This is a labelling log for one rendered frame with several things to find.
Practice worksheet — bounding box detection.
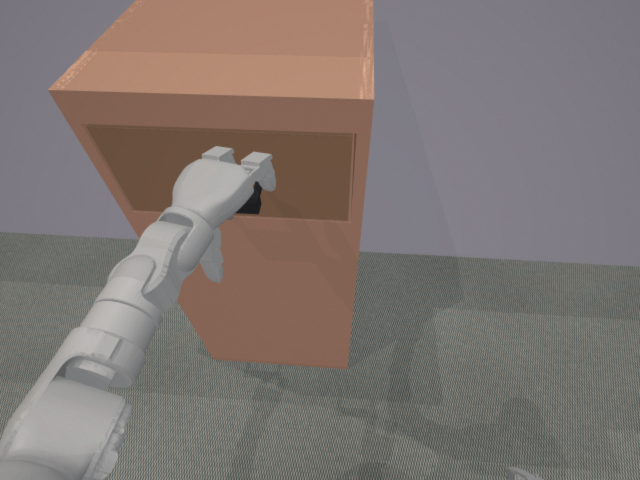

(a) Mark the left robot forearm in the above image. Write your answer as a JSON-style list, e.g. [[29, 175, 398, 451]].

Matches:
[[0, 206, 214, 461]]

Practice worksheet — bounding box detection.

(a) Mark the handle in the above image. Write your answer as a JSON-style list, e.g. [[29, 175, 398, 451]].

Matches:
[[236, 182, 262, 214]]

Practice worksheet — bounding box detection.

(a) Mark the left robot upper arm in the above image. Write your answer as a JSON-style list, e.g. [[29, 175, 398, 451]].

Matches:
[[0, 376, 133, 480]]

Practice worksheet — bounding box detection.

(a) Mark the left robot hand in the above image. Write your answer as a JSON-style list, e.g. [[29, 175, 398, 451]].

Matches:
[[171, 146, 276, 283]]

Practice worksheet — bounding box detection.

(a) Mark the drawer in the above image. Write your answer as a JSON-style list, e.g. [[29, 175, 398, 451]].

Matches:
[[87, 124, 353, 221]]

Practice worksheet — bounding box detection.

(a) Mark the cabinet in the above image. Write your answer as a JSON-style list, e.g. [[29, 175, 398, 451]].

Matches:
[[48, 0, 374, 369]]

